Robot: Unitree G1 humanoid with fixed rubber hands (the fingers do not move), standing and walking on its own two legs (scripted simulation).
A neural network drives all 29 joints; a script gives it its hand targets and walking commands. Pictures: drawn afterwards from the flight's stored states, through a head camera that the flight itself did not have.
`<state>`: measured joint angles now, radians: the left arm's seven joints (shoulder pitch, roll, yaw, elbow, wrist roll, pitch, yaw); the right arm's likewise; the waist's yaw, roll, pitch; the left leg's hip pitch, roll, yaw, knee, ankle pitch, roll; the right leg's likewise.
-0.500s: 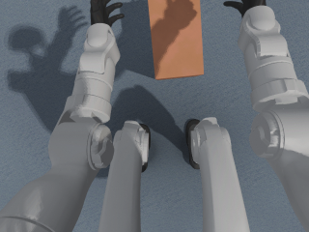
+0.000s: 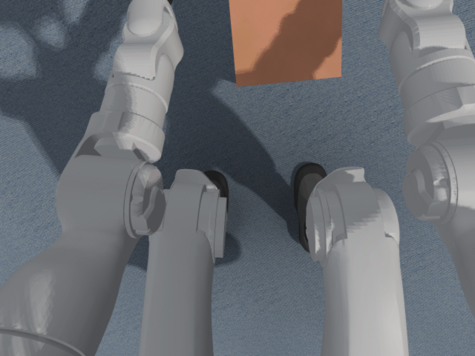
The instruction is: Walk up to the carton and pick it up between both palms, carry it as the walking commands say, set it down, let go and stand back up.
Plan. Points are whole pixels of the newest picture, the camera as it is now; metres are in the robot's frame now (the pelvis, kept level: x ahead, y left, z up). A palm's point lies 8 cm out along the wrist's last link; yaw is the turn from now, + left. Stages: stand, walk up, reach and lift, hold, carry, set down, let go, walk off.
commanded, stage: reach and lift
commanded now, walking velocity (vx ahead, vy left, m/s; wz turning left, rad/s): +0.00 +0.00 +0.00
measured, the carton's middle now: (280, 1) +0.55 -0.05 -0.31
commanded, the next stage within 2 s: none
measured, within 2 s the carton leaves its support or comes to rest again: leaves its support in 1.86 s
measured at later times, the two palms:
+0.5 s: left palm out of the picture +0.54 +0.11 -0.22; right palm out of the picture +0.53 -0.18 -0.23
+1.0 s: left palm out of the picture +0.54 +0.08 -0.21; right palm out of the picture +0.53 -0.17 -0.22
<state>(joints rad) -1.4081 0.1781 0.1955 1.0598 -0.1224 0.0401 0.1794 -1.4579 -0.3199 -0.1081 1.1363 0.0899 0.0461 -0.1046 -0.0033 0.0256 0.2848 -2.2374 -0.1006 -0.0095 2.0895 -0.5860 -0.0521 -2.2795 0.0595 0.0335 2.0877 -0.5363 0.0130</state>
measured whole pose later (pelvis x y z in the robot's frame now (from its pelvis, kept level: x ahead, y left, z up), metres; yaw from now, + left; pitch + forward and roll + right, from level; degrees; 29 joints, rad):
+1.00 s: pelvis +0.00 +0.00 -0.04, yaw +0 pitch +32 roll +1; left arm -1.54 0.13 0.38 1.17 0.06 0.08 0.11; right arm -1.53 -0.29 -0.19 1.21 -0.02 0.10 -0.05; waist -0.02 0.04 0.47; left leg -2.19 -0.11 -0.02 2.27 -0.65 -0.05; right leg -2.22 0.03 0.00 2.26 -0.60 -0.01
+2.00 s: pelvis +0.00 +0.00 -0.03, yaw -1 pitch +32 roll +1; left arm -1.42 0.05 0.36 0.98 0.03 0.16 0.22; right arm -1.44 -0.25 -0.12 1.10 0.03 0.21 -0.16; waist 0.00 0.05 0.41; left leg -2.16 -0.17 -0.04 2.23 -0.63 -0.08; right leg -2.20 0.08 0.03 2.22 -0.59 0.03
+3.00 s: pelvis +0.00 +0.00 +0.05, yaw -2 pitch +37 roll +1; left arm -1.23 -0.13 0.54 0.75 0.26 0.24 0.24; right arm -1.27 -0.08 -0.33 0.91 -0.20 0.33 -0.21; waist 0.01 0.03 0.12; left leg -2.02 -0.17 -0.07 1.96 -0.59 -0.08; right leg -2.06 0.15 0.07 1.94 -0.53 0.06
